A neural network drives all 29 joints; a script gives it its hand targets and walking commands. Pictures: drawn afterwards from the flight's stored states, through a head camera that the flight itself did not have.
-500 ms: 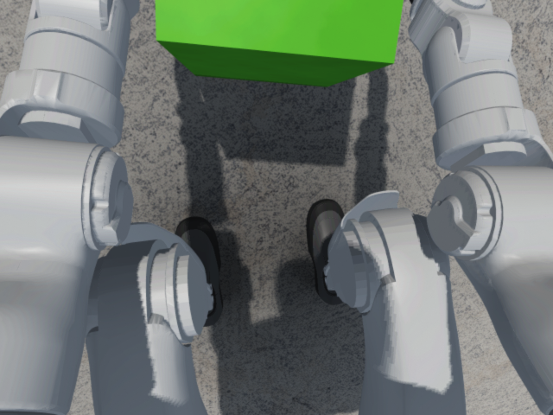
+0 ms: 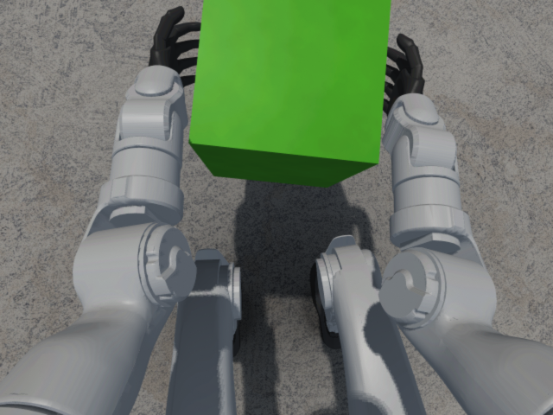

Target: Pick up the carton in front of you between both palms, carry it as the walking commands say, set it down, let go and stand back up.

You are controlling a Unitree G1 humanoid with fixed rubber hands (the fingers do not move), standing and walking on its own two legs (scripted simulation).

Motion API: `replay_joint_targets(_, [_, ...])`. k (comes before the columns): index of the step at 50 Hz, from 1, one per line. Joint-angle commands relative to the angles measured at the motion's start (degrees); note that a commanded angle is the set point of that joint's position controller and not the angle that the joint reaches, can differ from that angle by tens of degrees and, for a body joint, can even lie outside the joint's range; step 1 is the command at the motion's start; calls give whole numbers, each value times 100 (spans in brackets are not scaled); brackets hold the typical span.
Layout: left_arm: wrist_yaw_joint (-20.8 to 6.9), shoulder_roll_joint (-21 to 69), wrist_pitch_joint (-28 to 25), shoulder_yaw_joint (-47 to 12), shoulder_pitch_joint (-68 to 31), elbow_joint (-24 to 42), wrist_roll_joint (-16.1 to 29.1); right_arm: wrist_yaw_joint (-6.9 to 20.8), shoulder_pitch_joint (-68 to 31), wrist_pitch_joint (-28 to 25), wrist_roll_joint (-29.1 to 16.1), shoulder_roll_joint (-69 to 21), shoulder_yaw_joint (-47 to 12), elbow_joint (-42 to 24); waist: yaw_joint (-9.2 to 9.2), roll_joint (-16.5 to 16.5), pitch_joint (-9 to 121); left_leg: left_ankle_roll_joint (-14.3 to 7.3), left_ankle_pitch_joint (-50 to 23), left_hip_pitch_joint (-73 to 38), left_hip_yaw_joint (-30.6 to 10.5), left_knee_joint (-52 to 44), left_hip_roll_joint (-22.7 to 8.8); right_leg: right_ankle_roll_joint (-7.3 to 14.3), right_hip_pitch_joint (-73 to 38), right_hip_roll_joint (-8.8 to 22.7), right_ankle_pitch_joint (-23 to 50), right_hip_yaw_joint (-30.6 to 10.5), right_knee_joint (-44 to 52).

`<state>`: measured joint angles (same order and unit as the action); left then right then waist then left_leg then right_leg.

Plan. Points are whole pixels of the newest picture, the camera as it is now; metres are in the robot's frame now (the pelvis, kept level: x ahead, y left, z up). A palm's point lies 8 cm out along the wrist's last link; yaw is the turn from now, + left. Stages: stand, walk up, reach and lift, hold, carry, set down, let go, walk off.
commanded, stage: reach and lift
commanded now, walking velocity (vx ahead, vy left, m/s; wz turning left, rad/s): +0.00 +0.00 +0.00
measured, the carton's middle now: (282, 104) +0.53 -0.02 -0.14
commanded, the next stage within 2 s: none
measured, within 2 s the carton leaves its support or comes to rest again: neither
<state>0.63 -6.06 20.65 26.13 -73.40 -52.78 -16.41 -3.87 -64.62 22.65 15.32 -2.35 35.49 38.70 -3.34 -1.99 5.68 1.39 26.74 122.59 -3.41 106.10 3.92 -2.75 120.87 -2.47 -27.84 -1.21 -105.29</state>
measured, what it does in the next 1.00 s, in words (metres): rises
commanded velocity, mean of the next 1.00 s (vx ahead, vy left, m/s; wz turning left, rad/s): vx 0.00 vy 0.00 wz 0.00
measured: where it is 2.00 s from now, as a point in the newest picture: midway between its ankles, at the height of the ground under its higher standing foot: (279, 323)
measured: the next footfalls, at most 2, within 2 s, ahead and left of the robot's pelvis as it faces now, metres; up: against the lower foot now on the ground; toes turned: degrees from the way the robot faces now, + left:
none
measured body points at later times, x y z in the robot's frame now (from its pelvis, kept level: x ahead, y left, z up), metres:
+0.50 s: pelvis +0.04 +0.00 +0.12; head +0.24 +0.02 +0.52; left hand +0.51 +0.14 +0.07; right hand +0.48 -0.17 +0.07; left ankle +0.12 +0.12 -0.43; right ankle +0.12 -0.13 -0.43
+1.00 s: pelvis +0.08 +0.00 +0.25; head +0.17 +0.01 +0.69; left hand +0.45 +0.14 +0.22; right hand +0.44 -0.16 +0.22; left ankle +0.12 +0.12 -0.43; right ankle +0.12 -0.13 -0.43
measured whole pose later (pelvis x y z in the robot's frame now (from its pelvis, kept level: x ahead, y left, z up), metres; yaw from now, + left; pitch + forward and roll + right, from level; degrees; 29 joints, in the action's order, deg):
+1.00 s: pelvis +0.08 +0.00 +0.25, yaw +1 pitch +20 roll +0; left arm 2.0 8.0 22.1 20.3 -27.5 -31.3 -13.7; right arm -0.7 -26.6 22.9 13.5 -7.9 22.3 29.8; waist -1.6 -0.3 10.2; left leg 0.2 21.4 53.1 -3.4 55.0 2.2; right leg -1.0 52.4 -1.7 -21.7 -3.0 -54.5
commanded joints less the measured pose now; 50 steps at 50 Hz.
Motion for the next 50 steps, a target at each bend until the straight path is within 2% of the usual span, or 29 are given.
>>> replay_joint_targets(1, [-1373,5937,-15,-1829,-2984,-153,771,1542,-4365,-105,-939,-5275,-2895,11,-142,-144,5685,-177,-65,-3076,715,-1264,577,99,-3175,-655,442,679,1212])
replay_joint_targets(7, [-1348,6473,145,-2547,-2776,597,1081,1680,-4176,95,-1369,-5785,-3734,-491,33,2,6841,-153,-645,-4292,724,-1616,578,16,-3910,-696,852,709,1523])
replay_joint_targets(15, [-1366,7057,259,-3372,-1872,1172,1472,1749,-2982,172,-1496,-5994,-4167,-572,-128,-210,6673,-27,-1283,-5194,588,-2174,587,70,-4539,-704,1421,603,2068])
replay_joint_targets(21, [-1252,7208,136,-3415,-1199,1191,1363,1764,-2201,47,-1399,-6073,-4160,-389,-125,-326,5826,-3,-1240,-5627,434,-2781,593,149,-4848,-698,1366,447,2621])
replay_joint_targets(28, [-1146,7220,16,-3242,-442,1121,1120,1772,-1513,-58,-1229,-6143,-4117,-222,11,-127,5112,-60,-1113,-6278,280,-3553,584,182,-5514,-691,1220,296,3389])
replay_joint_targets(36, [-1199,7346,-15,-3428,314,1371,1114,1750,-684,-97,-1120,-6279,-4289,-321,52,79,4613,-102,-1309,-7188,140,-4411,521,225,-6644,-640,1406,118,4293])
replay_joint_targets(50, [-1280,7383,117,-3930,1736,1932,1122,1755,831,3,-1081,-6423,-4771,-642,174,102,3298,-162,-1959,-9163,-94,-6115,327,312,-8851,-480,2050,-233,6017])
